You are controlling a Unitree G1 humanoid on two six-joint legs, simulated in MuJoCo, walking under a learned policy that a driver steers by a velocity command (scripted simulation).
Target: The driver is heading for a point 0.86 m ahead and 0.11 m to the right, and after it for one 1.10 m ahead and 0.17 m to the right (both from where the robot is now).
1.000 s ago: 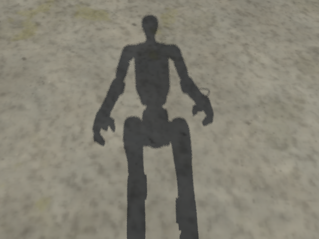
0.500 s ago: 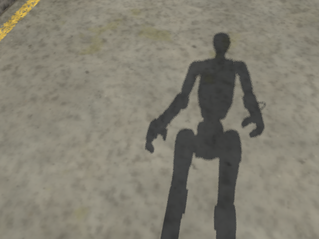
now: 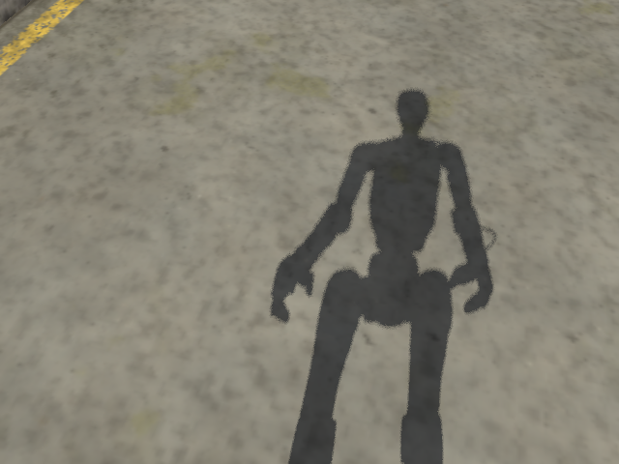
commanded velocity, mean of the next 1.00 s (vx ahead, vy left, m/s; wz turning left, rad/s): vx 0.30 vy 0.00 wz -0.04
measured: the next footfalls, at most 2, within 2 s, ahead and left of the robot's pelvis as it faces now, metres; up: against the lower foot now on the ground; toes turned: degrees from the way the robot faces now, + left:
left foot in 0.74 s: +0.41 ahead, +0.12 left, +0.00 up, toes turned +2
right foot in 1.24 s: +0.49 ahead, -0.12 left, +0.00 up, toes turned -15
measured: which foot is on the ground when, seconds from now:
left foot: down 0.00-0.26, up 0.28-0.72, down 0.74-1.00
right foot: down 0.00-0.74, up 0.76-1.00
